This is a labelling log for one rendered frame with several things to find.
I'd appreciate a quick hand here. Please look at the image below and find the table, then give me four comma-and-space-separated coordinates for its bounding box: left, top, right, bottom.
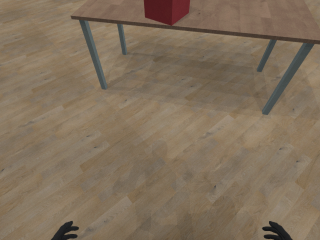
71, 0, 320, 115

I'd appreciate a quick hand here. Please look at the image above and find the carton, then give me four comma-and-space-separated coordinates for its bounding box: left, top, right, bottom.
144, 0, 190, 26

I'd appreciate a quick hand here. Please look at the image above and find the right robot hand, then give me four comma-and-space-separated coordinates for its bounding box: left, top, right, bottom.
262, 221, 293, 240

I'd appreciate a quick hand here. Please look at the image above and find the left robot hand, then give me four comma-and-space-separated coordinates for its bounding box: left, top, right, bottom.
51, 221, 79, 240

